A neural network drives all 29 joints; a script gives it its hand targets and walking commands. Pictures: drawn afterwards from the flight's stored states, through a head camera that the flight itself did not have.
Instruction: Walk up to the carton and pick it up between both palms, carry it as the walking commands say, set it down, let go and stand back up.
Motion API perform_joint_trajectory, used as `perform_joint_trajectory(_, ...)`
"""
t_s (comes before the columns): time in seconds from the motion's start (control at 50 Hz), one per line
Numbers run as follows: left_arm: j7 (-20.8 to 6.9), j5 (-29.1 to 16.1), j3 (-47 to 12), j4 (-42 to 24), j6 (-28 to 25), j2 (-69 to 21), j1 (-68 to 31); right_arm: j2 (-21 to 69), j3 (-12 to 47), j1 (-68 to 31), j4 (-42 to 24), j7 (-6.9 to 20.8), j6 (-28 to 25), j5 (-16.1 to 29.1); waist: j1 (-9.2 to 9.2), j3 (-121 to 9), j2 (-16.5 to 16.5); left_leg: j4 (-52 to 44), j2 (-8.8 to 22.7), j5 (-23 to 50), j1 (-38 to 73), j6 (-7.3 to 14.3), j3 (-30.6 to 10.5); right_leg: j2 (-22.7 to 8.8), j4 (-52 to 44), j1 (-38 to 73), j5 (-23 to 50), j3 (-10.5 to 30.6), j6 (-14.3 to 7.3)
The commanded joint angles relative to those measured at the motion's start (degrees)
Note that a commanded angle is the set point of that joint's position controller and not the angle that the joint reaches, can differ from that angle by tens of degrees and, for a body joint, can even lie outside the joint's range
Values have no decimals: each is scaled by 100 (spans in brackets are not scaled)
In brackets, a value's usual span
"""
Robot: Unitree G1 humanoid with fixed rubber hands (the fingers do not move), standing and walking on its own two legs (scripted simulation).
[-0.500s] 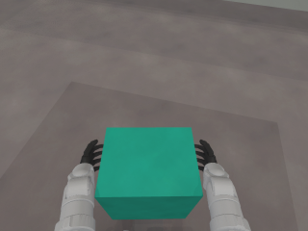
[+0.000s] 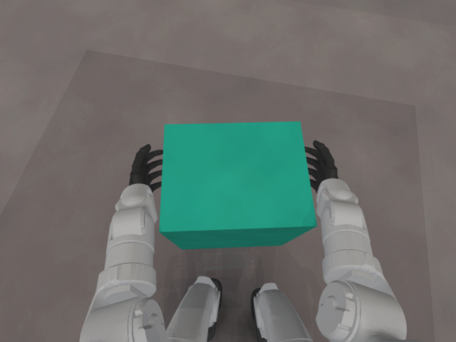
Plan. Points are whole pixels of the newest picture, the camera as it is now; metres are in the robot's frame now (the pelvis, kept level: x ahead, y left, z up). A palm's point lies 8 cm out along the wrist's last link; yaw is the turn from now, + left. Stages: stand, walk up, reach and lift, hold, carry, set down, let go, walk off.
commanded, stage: set down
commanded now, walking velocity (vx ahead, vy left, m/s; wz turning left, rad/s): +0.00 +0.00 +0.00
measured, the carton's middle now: (232, 194) +0.39 +0.00 -0.15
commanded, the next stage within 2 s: none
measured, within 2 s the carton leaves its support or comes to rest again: neither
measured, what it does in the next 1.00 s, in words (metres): lowers itself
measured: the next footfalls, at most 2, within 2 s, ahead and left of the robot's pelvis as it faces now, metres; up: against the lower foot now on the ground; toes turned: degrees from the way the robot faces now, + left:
none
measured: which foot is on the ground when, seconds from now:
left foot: down 0.00-1.00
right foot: down 0.00-1.00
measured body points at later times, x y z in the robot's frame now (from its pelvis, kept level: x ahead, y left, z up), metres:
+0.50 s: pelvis +0.04 -0.03 -0.06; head +0.26 -0.03 +0.34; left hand +0.42 +0.16 -0.17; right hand +0.42 -0.19 -0.17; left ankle +0.09 +0.07 -0.67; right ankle +0.06 -0.14 -0.67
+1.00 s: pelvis -0.03 -0.03 -0.15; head +0.25 -0.02 +0.21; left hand +0.44 +0.20 -0.25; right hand +0.46 -0.15 -0.25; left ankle +0.09 +0.07 -0.67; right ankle +0.06 -0.14 -0.67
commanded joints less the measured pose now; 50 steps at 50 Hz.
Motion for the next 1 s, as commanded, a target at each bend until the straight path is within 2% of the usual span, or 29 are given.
perform_joint_trajectory(0.0,-1396,-615,-2999,267,-305,-5144,-2924,5139,2968,-3174,-38,1633,-187,882,87,-4716,-72,-507,490,-240,3187,-471,-720,45,2,72,202,51,-231)
perform_joint_trajectory(0.1,-1151,-547,-2721,553,-569,-5035,-2095,5070,3538,-2898,-108,1667,-343,1252,661,-4887,-319,-128,466,2274,3928,-365,-947,162,229,-1325,419,65,-115)
perform_joint_trajectory(0.14,-1151,-785,-3397,80,-657,-5171,-1985,5077,3988,-2745,-705,1517,-453,1407,345,-5629,-123,271,396,3107,4275,-419,-893,193,335,-1361,641,4,-63)
perform_joint_trajectory(0.16,-1159,-643,-3324,170,-709,-5029,-1583,5487,4169,-2199,-355,1517,-407,1454,823,-5941,-297,493,414,4245,4247,-431,-740,208,288,-1493,1099,88,-44)
perform_joint_trajectory(0.18,-1131,-1020,-4002,-459,-791,-5233,-1949,5326,4218,-2113,-552,1455,-505,1456,297,-6560,-146,665,580,5179,4834,-514,-927,272,384,-1912,1137,44,-60)
perform_joint_trajectory(0.2,-1095,-939,-4013,-543,-837,-5009,-1898,5079,4257,-1930,-648,1376,-537,1568,359,-6444,21,753,563,5264,4857,-495,-953,308,486,-2138,1078,-3,17)
perform_joint_trajectory(0.22,-1195,-1160,-4269,-570,-906,-4990,-2061,5276,4231,-1878,-873,1225,-648,1576,-193,-6960,-342,1024,650,5558,4926,-409,-1054,320,467,-2294,1459,-3,75)
perform_joint_trajectory(0.24,-1238,-1058,-4160,-480,-952,-4903,-1931,5141,4136,-1470,-501,1135,-645,1510,15,-6587,-16,1056,552,5516,4281,-530,-837,251,531,-2171,1497,88,48)
perform_joint_trajectory(0.26,-1212,-1327,-4503,-638,-977,-4826,-2299,4885,3920,-1404,-465,1055,-710,1436,-426,-6558,26,1162,592,5463,4205,-562,-944,255,632,-2576,1407,-28,28)
perform_joint_trajectory(0.3,-1264,-1285,-4361,-437,-1013,-4495,-1756,4863,3803,-768,-256,841,-701,1279,-509,-6302,-197,1136,553,5518,3585,-509,-829,184,516,-2206,1734,105,62)
perform_joint_trajectory(0.32,-1216,-1354,-4297,-623,-1105,-4468,-2051,4869,4227,-1467,-764,816,-843,1556,69,-6206,265,1327,487,5289,3355,-564,-693,247,759,-2381,1376,248,2)
perform_joint_trajectory(0.36,-1274,-1284,-4210,104,-1037,-4585,-1396,4697,4084,-1267,-764,597,-834,1544,-158,-6018,137,1188,410,4913,2640,-498,-619,227,765,-1845,1855,171,59)
perform_joint_trajectory(0.5,-1258,-1281,-3637,-245,-1231,-3576,-2173,5265,4987,-2227,-1252,157,-740,1917,712,-6697,-760,1661,-16,2219,-250,-384,198,251,1421,617,3180,428,233)
perform_joint_trajectory(0.52,-1253,-1237,-3498,-216,-1249,-3554,-2437,5284,5416,-2881,-1740,55,-813,2237,1075,-6996,-713,1726,-54,1936,-494,-294,149,141,1530,1045,3432,625,244)
perform_joint_trajectory(0.56,-1377,-1326,-3397,-31,-1167,-3398,-2775,4717,4757,-2817,-1317,-184,-698,1905,237,-6238,-714,1917,-4,1215,-885,-352,182,46,1443,744,2992,528,315)
perform_joint_trajectory(0.58,-1382,-1054,-2817,193,-1136,-3003,-3249,4894,4912,-3402,-1097,-197,-613,1968,1003,-5572,-718,1819,-60,722,-1250,-259,200,64,1504,353,2203,600,340)
perform_joint_trajectory(0.6,-1444,-1100,-2822,543,-1057,-3096,-3282,4924,4346,-3030,-448,-267,-516,1667,507,-5238,-850,1904,-48,130,-1579,-265,240,138,1377,182,1481,560,336)
perform_joint_trajectory(0.62,-1434,-1001,-2708,651,-996,-3163,-3505,4796,4338,-3597,-693,-250,-559,1711,715,-5180,-573,1874,-70,169,-1034,-257,333,243,1396,-566,714,338,324)
perform_joint_trajectory(0.64,-1492,-1003,-2578,560,-1023,-2877,-4009,4761,3986,-3761,-472,-307,-470,1436,404,-4996,-979,2177,-9,-118,-1459,-265,444,358,1372,-714,100,318,310)
perform_joint_trajectory(0.7,-1682,-924,-2286,510,-1023,-2868,-4853,5448,4137,-4650,-813,-404,-419,1564,442,-5623,-1394,2483,3,-684,-1718,-49,411,369,1312,-108,-643,614,440)
perform_joint_trajectory(0.72,-1746,-688,-1732,1051,-892,-2576,-4979,5347,3845,-4915,-449,-419,-274,1452,772,-5113,-1408,2554,66,-810,-2128,-74,517,284,1171,-248,-1310,839,469)
perform_joint_trajectory(0.78,-1829,-701,-1752,1338,-721,-2920,-5007,5101,3393,-4671,56,-454,-219,1181,676,-5178,-749,2533,62,-831,-2354,-186,532,231,1474,75,-969,849,324)
perform_joint_trajectory(0.8,-1821,-731,-1678,956,-650,-2726,-5477,5178,3667,-5510,-388,-423,-173,1434,1215,-5654,-892,2513,48,-961,-2268,-141,597,313,1616,243,-1481,787,346)
perform_joint_trajectory(0.82,-1847,-620,-1713,1307,-549,-3136,-5269,5207,3729,-5644,-552,-370,-202,1531,1271,-6069,-478,2572,65,-948,-1889,-192,672,264,1691,379,-1633,854,327)
perform_joint_trajectory(0.84,-1801,-865,-2111,1050,-497,-3382,-5372,5001,3799,-5567,-558,-321,-174,1644,992,-6314,-347,2394,67,-638,-1289,-175,562,360,2033,-181,-970,412,241)
perform_joint_trajectory(0.88,-1719,-854,-2131,952,-446,-3748,-5263,5177,3979,-5769,-669,-140,-235,1691,1252,-6866,-234,2561,43,12,-907,-229,636,418,2357,-579,-206,172,222)
perform_joint_trajectory(0.9,-1756,-1161,-2599,876,-424,-3965,-5754,4834,3583,-5878,-300,-93,-194,1565,735,-6866,10,2433,85,-428,-728,-348,451,508,2635,-1191,-431,-182,137)
perform_joint_trajectory(0.96,-1529,-1548,-3175,51,-463,-4310,-5945,5172,3917,-5628,-625,104,-242,1726,619,-8097,-137,2906,132,746,72,-520,430,593,2961,-1691,305,-333,90)
perform_joint_trajectory(0.98,-1485,-1841,-3602,-74,-460,-4803,-6031,4958,3716,-5310,-585,121,-283,1561,89,-8187,122,2946,141,1154,669,-680,182,655,3122,-2039,353,-415,31)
